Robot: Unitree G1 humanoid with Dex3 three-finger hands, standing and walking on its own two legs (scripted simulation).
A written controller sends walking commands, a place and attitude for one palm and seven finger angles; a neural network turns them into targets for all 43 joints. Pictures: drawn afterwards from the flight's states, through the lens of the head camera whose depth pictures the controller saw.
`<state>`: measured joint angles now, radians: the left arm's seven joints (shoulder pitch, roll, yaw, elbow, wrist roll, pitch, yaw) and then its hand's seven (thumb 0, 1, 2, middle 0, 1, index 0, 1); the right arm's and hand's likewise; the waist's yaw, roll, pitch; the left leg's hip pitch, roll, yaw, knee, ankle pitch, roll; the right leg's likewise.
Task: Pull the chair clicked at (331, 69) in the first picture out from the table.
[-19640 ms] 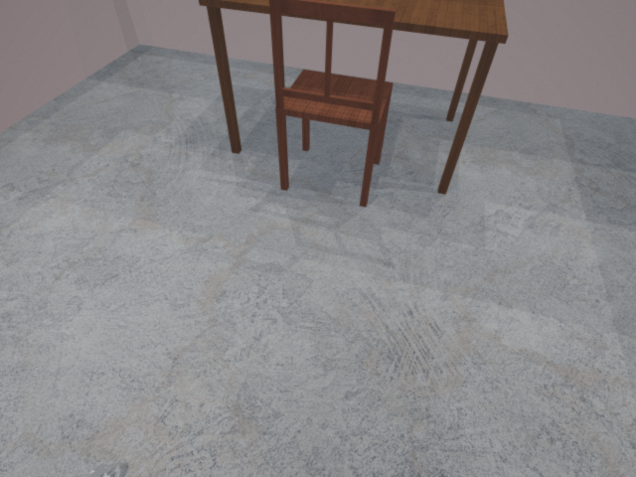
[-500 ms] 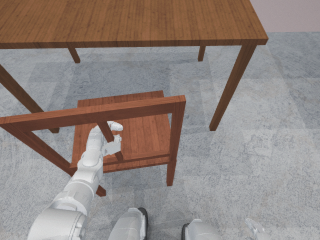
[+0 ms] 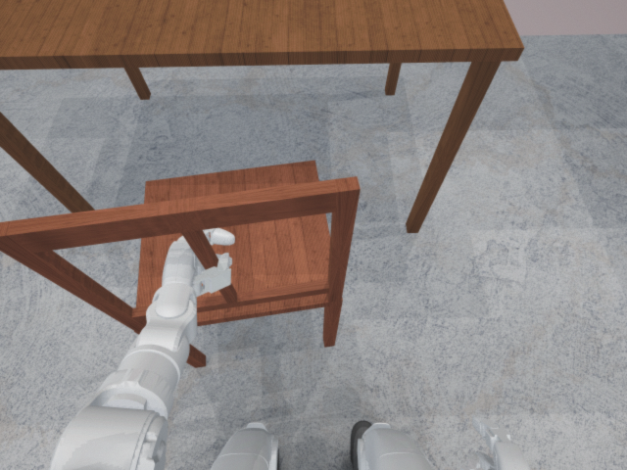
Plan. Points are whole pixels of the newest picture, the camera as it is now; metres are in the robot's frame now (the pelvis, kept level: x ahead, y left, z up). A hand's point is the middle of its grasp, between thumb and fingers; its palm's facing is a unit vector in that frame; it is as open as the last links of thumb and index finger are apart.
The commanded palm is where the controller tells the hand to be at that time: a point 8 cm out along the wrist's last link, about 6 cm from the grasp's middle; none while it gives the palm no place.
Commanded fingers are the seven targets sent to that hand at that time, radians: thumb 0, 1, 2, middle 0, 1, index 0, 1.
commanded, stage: step backward, pulling the chair out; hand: left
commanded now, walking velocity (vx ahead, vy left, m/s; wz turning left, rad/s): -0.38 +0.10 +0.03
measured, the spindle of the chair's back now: (214, 269) +0.39 +0.16 -0.10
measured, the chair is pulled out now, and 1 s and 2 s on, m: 0.22 0.41 0.61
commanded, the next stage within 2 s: stop walking, hand still on the chair in 1.64 s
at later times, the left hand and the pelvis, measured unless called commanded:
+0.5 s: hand (212, 332) +0.28 +0.14 -0.06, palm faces +0.05 -0.98 -0.18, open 5.1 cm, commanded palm +0.27 +0.20 -0.05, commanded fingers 0.00 0.90 0.90 -0.50 -1.45 -0.50 -1.45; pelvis -0.08 +0.01 +0.00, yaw +1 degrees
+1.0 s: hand (202, 412) +0.19 +0.14 -0.06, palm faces +0.04 -0.98 -0.18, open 5.1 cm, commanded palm +0.18 +0.20 -0.05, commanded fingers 0.00 0.90 0.90 -0.50 -1.45 -0.50 -1.45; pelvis -0.17 +0.01 +0.00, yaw +2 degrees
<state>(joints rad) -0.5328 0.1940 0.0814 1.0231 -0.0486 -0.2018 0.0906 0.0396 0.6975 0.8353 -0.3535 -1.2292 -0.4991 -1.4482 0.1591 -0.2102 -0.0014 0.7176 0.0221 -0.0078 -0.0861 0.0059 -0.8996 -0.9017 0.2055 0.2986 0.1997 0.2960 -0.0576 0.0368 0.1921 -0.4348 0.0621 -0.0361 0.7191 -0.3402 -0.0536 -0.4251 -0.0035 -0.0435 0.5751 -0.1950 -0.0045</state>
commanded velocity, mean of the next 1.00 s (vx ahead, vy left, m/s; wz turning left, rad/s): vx -0.38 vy -0.01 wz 0.01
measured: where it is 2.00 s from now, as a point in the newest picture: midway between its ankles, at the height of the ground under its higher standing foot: outside the picture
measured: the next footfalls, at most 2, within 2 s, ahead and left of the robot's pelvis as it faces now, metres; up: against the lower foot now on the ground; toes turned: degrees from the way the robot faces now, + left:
right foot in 0.30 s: -0.04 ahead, -0.12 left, +0.00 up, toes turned -1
left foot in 0.98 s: -0.11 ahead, +0.13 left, +0.00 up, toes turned +1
